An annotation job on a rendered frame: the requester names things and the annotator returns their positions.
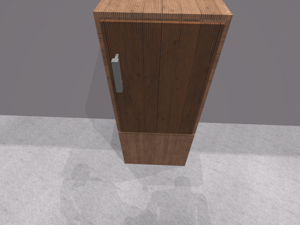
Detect cupboard door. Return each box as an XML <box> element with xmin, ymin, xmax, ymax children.
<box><xmin>100</xmin><ymin>19</ymin><xmax>225</xmax><ymax>135</ymax></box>

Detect handle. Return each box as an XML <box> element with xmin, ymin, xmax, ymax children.
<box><xmin>111</xmin><ymin>54</ymin><xmax>123</xmax><ymax>92</ymax></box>

